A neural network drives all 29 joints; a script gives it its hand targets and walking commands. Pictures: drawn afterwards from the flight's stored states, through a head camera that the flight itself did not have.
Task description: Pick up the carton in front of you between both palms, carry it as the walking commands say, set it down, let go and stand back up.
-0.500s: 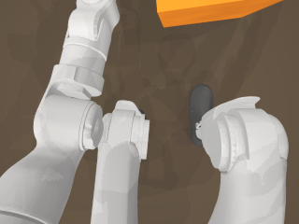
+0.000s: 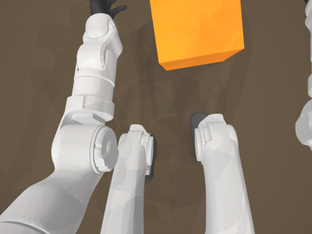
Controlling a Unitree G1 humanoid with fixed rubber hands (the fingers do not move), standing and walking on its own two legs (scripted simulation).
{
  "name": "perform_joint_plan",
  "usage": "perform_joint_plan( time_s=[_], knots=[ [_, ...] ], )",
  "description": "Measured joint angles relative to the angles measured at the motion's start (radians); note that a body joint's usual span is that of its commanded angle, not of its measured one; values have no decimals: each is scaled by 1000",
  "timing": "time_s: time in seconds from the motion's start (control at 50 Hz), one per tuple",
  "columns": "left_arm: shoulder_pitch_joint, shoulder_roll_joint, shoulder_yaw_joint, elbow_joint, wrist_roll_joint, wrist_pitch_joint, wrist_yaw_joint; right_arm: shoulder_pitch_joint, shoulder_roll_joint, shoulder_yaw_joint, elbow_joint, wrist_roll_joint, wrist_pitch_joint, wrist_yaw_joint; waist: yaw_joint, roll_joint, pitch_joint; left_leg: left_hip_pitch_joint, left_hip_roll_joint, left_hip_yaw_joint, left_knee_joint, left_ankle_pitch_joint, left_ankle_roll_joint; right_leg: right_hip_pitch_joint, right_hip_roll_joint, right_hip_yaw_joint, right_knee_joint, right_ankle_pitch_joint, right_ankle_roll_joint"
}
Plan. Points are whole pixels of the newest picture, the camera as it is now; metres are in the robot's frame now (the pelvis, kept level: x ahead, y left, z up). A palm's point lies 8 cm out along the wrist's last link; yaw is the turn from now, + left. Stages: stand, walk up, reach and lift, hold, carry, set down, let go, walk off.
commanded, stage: set down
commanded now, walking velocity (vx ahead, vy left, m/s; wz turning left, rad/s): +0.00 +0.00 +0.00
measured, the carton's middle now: (192, 29) +0.55 -0.13 -0.36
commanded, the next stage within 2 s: let go in 0.48 s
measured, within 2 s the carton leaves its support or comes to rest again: neither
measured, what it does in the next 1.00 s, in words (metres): rises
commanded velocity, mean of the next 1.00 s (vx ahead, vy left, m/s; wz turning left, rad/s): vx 0.00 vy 0.00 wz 0.00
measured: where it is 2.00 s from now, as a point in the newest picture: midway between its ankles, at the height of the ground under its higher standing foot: (173, 156)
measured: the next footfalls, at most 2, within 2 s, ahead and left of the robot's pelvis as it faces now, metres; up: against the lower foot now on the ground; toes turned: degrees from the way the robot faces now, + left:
none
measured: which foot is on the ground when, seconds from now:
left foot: down 0.00-1.00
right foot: down 0.00-1.00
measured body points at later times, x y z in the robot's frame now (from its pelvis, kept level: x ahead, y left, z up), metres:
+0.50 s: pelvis +0.03 -0.01 +0.14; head +0.34 -0.09 +0.45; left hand +0.55 +0.06 +0.03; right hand +0.53 -0.34 +0.03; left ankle +0.08 +0.13 -0.45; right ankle +0.14 -0.11 -0.45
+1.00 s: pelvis +0.08 -0.02 +0.24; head +0.28 -0.07 +0.64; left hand +0.43 +0.13 +0.14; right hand +0.38 -0.32 +0.12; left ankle +0.08 +0.13 -0.45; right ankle +0.14 -0.11 -0.45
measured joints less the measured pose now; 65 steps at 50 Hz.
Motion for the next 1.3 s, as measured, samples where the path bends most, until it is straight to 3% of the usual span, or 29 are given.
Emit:
perform_joint_plan(
  time_s=[0.2,0.6,0.7,0.84,1.08,1.3],
  knots=[
    [115,-11,-34,-134,-2,32,2,81,4,-21,-87,6,26,23,9,-15,-52,130,18,-19,-218,57,4,140,9,-5,-213,40,-2],
    [280,-47,7,-137,88,-11,-65,213,96,-101,-82,-126,-13,35,26,-25,-126,465,50,-56,-662,198,0,490,21,-17,-644,152,-14],
    [437,-33,-45,-183,120,-29,-100,382,148,-84,-183,-141,-18,3,19,-22,-128,581,64,-69,-767,225,0,611,29,-25,-754,177,-18],
    [711,1,-125,-223,109,-81,-155,701,208,-32,-332,-88,-59,-25,22,-10,-133,795,86,-82,-905,246,8,831,42,-32,-898,197,-18],
    [1068,46,-200,-227,61,-183,-231,1119,273,56,-429,-19,-151,-45,42,-13,-148,1155,94,-97,-1067,257,29,1197,40,-39,-1055,193,-5],
    [1388,104,-266,-298,19,-224,-264,1473,302,142,-536,11,-189,-69,49,-13,-101,1565,97,-111,-1249,275,60,1612,32,-43,-1230,194,16]
  ],
)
